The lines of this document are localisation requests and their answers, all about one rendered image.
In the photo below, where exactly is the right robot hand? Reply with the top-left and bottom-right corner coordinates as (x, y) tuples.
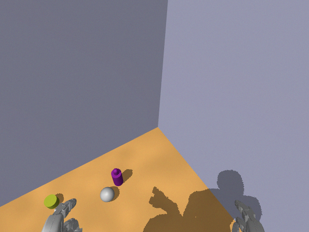
(232, 200), (265, 232)

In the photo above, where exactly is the left robot hand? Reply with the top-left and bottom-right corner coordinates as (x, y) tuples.
(41, 198), (83, 232)

